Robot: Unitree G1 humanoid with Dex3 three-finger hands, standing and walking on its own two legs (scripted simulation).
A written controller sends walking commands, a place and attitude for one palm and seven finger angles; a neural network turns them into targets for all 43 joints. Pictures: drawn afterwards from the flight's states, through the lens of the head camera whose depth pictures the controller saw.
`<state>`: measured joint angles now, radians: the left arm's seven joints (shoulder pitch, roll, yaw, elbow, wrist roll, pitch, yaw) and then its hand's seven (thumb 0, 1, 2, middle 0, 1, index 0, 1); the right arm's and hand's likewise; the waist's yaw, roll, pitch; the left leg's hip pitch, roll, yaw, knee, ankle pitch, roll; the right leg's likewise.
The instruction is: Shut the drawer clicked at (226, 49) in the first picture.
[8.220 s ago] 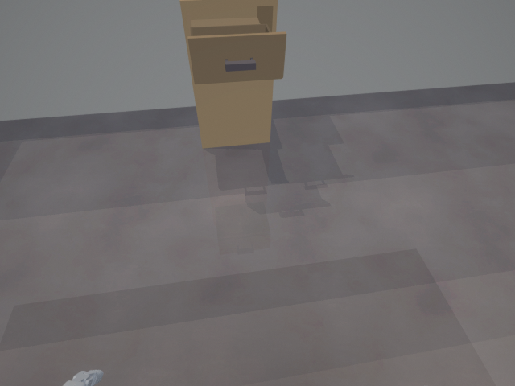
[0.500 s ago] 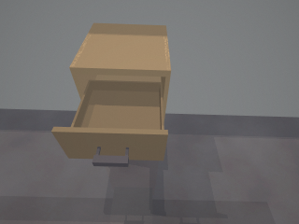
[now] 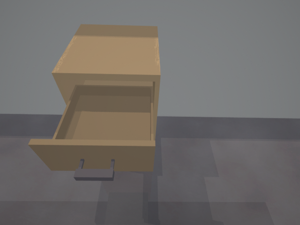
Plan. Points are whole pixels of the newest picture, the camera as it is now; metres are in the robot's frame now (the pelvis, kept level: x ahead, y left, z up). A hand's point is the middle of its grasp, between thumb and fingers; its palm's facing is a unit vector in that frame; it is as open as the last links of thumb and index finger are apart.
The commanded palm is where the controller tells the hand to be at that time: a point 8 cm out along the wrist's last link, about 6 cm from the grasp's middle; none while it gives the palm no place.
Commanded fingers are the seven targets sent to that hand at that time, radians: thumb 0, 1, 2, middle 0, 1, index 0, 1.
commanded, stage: come to a stop and stand still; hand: left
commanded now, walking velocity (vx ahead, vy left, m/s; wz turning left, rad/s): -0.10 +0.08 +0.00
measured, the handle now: (96, 168) +0.30 +0.19 -0.08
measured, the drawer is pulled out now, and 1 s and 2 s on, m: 0.30 0.30 0.30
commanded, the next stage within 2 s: look again from close up in 0.90 s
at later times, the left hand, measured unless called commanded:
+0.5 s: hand out of the picture -0.03 +0.23 -0.17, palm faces +0.02 -0.97 -0.25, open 7.4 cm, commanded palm none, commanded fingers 0.00 0.90 0.90 -0.20 -0.30 -0.20 -0.30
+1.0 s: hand out of the picture -0.15 +0.21 -0.17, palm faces +0.02 -0.99 -0.16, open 7.4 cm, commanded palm none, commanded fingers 0.00 0.90 0.90 -0.20 -0.30 -0.20 -0.30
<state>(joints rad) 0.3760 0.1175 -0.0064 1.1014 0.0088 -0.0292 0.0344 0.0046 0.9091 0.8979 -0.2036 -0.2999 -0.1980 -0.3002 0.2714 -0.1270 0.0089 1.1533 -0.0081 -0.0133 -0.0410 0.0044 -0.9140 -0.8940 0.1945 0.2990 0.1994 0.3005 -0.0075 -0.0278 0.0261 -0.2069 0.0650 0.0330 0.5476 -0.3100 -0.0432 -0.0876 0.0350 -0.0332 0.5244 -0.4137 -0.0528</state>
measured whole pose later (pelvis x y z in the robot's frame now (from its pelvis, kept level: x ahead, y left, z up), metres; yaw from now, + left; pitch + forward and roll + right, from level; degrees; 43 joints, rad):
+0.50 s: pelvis -0.06 +0.04 +0.00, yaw +0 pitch -3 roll -1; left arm 0.30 0.19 -0.01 0.97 0.02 0.01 0.04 0.01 0.91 0.90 -0.20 -0.30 -0.20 -0.30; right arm 0.24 -0.18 0.00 0.97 -0.02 0.02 -0.02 0.00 -0.92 -0.89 0.19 0.30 0.20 0.30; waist 0.00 0.02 0.03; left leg -0.30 0.00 0.05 0.61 -0.26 0.03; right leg -0.17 0.00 -0.03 0.59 -0.37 -0.01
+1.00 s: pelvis -0.09 +0.05 +0.01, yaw +0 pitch -1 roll +0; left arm 0.42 0.13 -0.03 1.09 0.02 0.00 0.03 0.01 0.91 0.90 -0.20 -0.30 -0.20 -0.30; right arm 0.33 -0.14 0.01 1.09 -0.01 0.00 -0.01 0.01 -0.91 -0.89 0.20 0.30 0.20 0.30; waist 0.01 0.00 0.02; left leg -0.31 -0.03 0.05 0.44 -0.14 0.05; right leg -0.22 0.00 0.02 0.50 -0.28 0.00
